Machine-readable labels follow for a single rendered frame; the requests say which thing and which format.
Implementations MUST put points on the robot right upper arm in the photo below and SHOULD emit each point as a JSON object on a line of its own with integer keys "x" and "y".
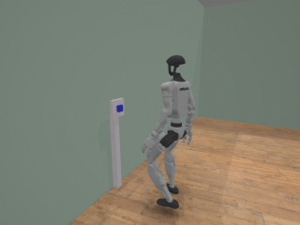
{"x": 190, "y": 101}

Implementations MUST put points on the left robot forearm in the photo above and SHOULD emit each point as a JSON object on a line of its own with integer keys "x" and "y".
{"x": 162, "y": 121}

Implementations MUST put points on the right robot thigh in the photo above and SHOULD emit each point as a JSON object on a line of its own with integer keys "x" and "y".
{"x": 168, "y": 155}

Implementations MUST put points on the robot left shin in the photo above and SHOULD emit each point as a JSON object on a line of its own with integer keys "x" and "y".
{"x": 158, "y": 179}

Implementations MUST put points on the button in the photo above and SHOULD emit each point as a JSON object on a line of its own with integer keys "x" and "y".
{"x": 119, "y": 108}

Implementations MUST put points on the right robot hand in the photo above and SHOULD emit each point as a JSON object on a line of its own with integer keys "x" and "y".
{"x": 189, "y": 134}

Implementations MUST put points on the left robot hand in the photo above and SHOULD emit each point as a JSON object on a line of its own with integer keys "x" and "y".
{"x": 150, "y": 144}

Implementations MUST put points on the robot left upper arm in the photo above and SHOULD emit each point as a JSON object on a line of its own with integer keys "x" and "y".
{"x": 166, "y": 90}

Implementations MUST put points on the right robot forearm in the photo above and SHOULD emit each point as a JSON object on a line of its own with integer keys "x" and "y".
{"x": 189, "y": 119}

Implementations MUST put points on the panel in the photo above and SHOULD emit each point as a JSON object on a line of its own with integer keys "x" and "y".
{"x": 115, "y": 141}

